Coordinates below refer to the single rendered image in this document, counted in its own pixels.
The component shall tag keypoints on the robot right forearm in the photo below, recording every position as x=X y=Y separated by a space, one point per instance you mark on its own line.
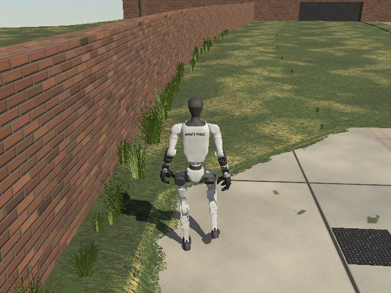
x=224 y=165

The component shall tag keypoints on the robot left hand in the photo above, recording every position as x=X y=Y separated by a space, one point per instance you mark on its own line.
x=162 y=176

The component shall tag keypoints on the right robot upper arm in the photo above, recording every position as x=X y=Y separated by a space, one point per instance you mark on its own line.
x=214 y=129

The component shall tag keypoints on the robot right hand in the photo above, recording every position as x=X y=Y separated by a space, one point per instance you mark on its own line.
x=227 y=182

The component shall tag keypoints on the right robot shin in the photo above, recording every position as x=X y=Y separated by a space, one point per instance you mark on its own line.
x=213 y=210

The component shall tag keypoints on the robot head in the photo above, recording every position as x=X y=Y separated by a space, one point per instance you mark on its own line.
x=195 y=105

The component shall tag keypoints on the left robot upper arm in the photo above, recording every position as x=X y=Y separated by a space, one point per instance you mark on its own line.
x=176 y=129

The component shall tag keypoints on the robot left forearm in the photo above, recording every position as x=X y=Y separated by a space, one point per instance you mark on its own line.
x=166 y=162

